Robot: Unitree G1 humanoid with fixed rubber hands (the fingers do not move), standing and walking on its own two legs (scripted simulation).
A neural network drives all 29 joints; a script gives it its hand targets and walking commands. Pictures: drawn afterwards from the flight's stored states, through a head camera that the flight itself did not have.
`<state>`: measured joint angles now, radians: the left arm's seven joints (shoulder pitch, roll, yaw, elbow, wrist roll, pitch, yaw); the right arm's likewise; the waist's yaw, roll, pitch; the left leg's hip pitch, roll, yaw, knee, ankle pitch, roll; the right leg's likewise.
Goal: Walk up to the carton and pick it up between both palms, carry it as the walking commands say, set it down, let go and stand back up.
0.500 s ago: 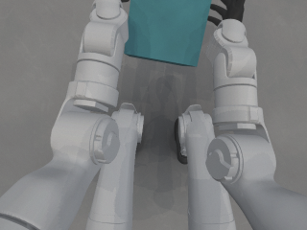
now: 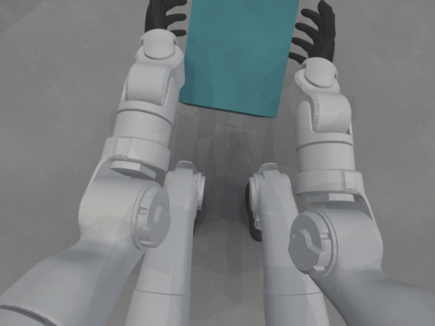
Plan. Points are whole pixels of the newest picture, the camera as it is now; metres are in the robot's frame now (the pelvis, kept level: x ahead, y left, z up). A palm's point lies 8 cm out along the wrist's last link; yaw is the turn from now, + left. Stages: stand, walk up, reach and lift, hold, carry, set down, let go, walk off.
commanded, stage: reach and lift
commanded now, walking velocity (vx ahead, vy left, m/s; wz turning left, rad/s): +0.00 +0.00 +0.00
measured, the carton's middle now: (238, 30) +0.57 -0.02 -0.14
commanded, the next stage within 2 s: none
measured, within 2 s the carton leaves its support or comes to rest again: neither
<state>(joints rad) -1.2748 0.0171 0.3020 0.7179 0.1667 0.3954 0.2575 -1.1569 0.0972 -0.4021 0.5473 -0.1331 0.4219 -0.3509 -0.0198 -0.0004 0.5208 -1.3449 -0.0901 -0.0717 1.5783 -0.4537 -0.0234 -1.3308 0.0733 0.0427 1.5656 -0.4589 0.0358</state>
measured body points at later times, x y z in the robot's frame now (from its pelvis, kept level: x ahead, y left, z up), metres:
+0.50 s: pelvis +0.01 +0.00 +0.05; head +0.25 +0.01 +0.43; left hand +0.51 +0.11 +0.01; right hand +0.48 -0.12 +0.01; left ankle +0.15 +0.11 -0.53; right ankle +0.15 -0.13 -0.53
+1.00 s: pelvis +0.08 +0.01 +0.15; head +0.18 +0.01 +0.59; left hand +0.49 +0.11 +0.13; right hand +0.47 -0.13 +0.13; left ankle +0.15 +0.11 -0.53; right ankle +0.15 -0.13 -0.53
